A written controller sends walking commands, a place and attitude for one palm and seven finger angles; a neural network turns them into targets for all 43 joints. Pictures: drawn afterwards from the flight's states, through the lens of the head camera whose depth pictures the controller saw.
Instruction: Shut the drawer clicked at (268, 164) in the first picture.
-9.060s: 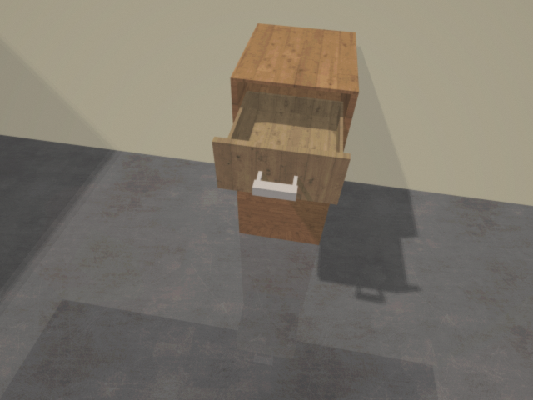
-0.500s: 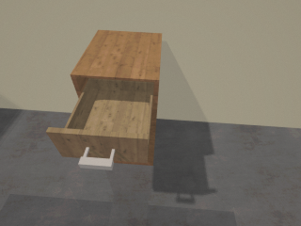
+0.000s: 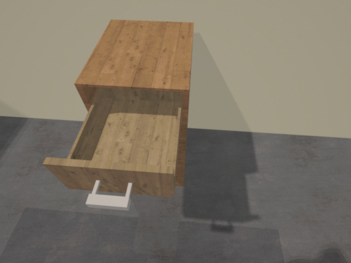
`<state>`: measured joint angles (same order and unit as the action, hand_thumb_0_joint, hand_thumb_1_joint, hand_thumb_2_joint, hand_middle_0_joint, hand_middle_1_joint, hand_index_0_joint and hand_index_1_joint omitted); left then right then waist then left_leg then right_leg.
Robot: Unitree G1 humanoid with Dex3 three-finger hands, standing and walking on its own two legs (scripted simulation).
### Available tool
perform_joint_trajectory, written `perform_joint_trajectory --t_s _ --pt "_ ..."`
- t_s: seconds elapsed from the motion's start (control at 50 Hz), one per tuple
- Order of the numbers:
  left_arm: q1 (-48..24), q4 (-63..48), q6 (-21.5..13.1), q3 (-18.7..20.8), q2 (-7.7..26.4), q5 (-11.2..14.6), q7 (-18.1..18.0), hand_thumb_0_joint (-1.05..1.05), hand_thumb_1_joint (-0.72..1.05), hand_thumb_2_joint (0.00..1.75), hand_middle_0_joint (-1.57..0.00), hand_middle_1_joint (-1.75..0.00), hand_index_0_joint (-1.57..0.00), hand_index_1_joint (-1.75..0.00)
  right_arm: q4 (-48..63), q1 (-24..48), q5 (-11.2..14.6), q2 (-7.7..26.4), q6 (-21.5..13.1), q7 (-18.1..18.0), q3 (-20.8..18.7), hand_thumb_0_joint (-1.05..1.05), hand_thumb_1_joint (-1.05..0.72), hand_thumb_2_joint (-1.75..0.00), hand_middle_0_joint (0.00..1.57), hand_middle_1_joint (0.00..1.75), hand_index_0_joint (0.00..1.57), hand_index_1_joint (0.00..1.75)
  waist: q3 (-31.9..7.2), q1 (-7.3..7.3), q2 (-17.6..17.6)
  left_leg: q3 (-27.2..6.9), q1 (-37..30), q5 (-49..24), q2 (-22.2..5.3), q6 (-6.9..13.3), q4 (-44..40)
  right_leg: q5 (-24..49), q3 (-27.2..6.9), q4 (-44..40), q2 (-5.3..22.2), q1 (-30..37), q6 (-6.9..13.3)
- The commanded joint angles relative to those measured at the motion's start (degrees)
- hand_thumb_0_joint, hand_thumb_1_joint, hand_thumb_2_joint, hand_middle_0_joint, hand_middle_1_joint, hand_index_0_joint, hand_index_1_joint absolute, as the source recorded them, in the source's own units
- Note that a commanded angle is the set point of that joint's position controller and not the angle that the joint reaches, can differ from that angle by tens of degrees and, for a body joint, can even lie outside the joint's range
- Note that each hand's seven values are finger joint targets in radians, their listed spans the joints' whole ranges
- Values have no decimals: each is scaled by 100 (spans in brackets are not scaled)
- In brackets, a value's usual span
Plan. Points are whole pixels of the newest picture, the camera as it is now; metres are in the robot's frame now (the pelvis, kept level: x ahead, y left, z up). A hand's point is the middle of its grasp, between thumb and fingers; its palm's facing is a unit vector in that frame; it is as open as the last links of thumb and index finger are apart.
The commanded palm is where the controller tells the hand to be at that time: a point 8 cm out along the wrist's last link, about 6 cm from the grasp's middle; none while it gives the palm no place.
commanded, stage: come to a stop and stand still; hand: left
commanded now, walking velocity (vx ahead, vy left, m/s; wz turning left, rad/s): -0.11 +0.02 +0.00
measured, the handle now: (111, 193) +0.29 +0.20 -0.08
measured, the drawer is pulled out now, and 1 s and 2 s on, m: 0.29 0.29 0.29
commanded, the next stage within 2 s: look again from close up in 0.88 s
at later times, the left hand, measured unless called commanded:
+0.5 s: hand out of the picture -0.03 +0.17 -0.16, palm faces +0.03 -0.98 -0.21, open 7.3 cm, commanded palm none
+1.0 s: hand out of the picture -0.10 +0.13 -0.17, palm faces +0.04 -0.99 -0.13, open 7.4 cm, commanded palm none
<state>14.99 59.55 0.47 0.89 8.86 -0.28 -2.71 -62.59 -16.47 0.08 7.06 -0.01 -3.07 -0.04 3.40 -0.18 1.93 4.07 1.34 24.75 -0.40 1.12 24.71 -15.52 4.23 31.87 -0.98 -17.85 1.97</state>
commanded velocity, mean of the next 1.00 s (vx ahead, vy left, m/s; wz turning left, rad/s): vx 0.00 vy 0.00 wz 0.00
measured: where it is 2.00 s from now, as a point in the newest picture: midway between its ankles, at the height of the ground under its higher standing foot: outside the picture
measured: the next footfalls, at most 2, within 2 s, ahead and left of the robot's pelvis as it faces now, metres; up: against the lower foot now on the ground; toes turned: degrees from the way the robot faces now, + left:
none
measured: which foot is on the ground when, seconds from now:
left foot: down 0.00-1.00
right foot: down 0.00-1.00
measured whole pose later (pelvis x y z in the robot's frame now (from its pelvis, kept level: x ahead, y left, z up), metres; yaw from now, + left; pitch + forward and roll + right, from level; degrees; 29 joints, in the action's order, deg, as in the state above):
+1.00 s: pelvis -0.06 +0.00 +0.01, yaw -1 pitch -1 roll +0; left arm 22.1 63.9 -0.3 -1.1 4.9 -0.7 -2.6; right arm -65.6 -26.2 -0.4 4.0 -0.8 -2.1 1.5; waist 1.4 0.3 -0.7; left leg 6.1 6.1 18.9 -1.2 0.6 25.6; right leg -7.0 2.5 24.8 -1.0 -17.3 2.2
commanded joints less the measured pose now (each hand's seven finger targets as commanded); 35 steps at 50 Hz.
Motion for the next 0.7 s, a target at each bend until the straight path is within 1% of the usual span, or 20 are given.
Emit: perform_joint_trajectory --t_s 0.0,0.02,0.04,0.06,0.08,0.1,0.12,0.14,0.16,0.18,0.22,0.24,0.26,0.3,0.34,0.4,0.48,0.56,0.64,0.68 --pt "835 -208 -123 235 785 -15 -80 0 90 90 -20 -30 -20 -30 177 -812 41 766 -47 -82 -236 0 -90 -90 20 30 20 30 -1364 126 -90 -159 112 -5467 -648 -58 735 5347 -845 412 957 1670 412" --pt "815 -209 -105 242 867 -27 -85 0 90 90 -20 -30 -20 -30 224 -730 48 705 -29 -72 -239 0 -90 -90 20 30 20 30 -1357 135 132 -96 184 -5227 -553 -117 858 5367 -917 383 994 1633 508" --pt "818 -221 -94 262 911 -48 -91 0 90 90 -20 -30 -20 -30 275 -676 58 657 -5 -56 -246 0 -90 -90 20 30 20 30 -1391 143 25 -57 353 -4531 -494 -137 1023 5276 -1024 297 1128 1673 615" --pt "723 -210 -70 237 911 -58 -96 0 90 90 -20 -30 -20 -30 299 -573 74 541 23 -25 -232 0 -90 -90 20 30 20 30 -1282 120 -208 -32 514 -3217 -394 -153 1011 5014 -1156 33 1320 1532 711" --pt "561 -192 -62 198 868 -67 -100 0 90 90 -20 -30 -20 -30 279 -530 76 348 46 15 -187 0 -90 -90 20 30 20 30 -1020 48 -451 -15 686 -1478 -292 -178 728 4548 -1324 -327 1480 1318 785" --pt "333 -218 -44 157 847 -81 -98 0 90 90 -20 -30 -20 -30 238 -562 63 186 63 53 -139 0 -90 -90 20 30 20 30 -637 -55 -694 -20 778 -352 -250 -175 229 3626 -1401 -628 1519 919 764" --pt "189 -261 -22 126 799 -97 -87 0 90 90 -20 -30 -20 -30 194 -642 32 138 67 88 -115 0 -90 -90 20 30 20 30 -266 -105 -559 -26 680 -406 -269 -136 -375 2603 -1328 -771 1316 553 624" --pt "152 -306 0 97 726 -86 -64 0 90 90 -20 -30 -20 -30 164 -662 2 193 44 103 -98 0 -90 -90 20 30 20 30 137 -74 -297 -87 715 -743 -409 -83 -663 1765 -1191 -761 1080 248 430" --pt "245 -318 -1 51 595 -63 -29 0 90 90 -20 -30 -20 -30 165 -637 -34 258 -25 96 -66 0 -90 -90 20 30 20 30 320 -5 168 -255 793 -1433 -604 11 -798 1645 -1007 -681 804 275 265" --pt "408 -274 -38 27 523 -57 -5 0 90 90 -20 -30 -20 -30 196 -638 -60 350 -88 80 -54 0 -90 -90 20 30 20 30 119 54 260 -318 759 -2506 -743 63 -637 1999 -861 -607 670 552 170" --pt "451 -228 -116 54 485 -1 -18 0 90 90 -20 -30 -20 -30 194 -791 -22 589 -77 1 -82 0 -90 -90 20 30 20 30 -529 -2 -500 -295 233 -3599 -873 23 -315 2929 -853 -434 599 954 245" --pt "392 -186 -106 20 485 -5 -16 0 90 90 -20 -30 -20 -30 97 -754 -16 629 -108 -1 -80 0 -90 -90 20 30 20 30 -585 -13 51 -268 143 -4013 -860 24 -323 3025 -804 -404 691 973 216" --pt "382 -169 -97 18 531 -3 -13 0 90 90 -20 -30 -20 -30 85 -642 -10 586 -102 10 -55 0 -90 -90 20 30 20 30 -540 19 283 -215 178 -3807 -864 14 -408 2694 -779 -475 691 991 177" --pt "421 -140 -96 8 506 -22 3 0 90 90 -20 -30 -20 -30 100 -595 -19 535 -95 27 -14 0 -90 -90 20 30 20 30 -170 42 190 -213 523 -2847 -816 15 -575 2205 -833 -688 672 965 168" --pt "422 -99 -88 -15 483 -29 15 0 90 90 -20 -30 -20 -30 47 -636 -23 514 -102 39 6 0 -90 -90 20 30 20 30 98 45 111 -228 699 -2307 -797 32 -718 1875 -838 -826 641 900 151" --pt "466 -54 -67 -33 466 -46 25 0 90 90 -20 -30 -20 -30 -30 -731 -22 448 -80 78 39 0 -90 -90 20 30 20 30 492 44 -262 -242 1026 -1043 -698 53 -892 972 -936 -1155 631 731 122" --pt "578 -24 -49 -30 477 -54 27 0 90 90 -20 -30 -20 -30 -102 -892 -38 405 -63 125 66 0 -90 -90 20 30 20 30 781 66 -370 -253 1268 -270 -589 103 -968 -166 -1046 -1464 598 458 84" --pt "730 -24 -42 -8 472 -63 20 0 90 90 -20 -30 -20 -30 -145 -1090 -54 341 -49 151 60 0 -90 -90 20 30 20 30 694 59 -356 -236 1369 95 -504 142 -902 -776 -1111 -1589 578 306 52" --pt "855 7 -63 7 398 -62 12 0 90 90 -20 -30 -20 -30 -187 -1285 -54 247 -55 146 51 0 -90 -90 20 30 20 30 465 41 -198 -246 1363 143 -470 153 -821 -862 -1131 -1614 570 321 65" --pt "955 64 -87 2 349 -64 9 0 90 90 -20 -30 -20 -30 -220 -1367 -53 184 -66 145 52 0 -90 -90 20 30 20 30 340 44 -280 -215 1326 25 -442 154 -726 -806 -1141 -1619 591 356 81"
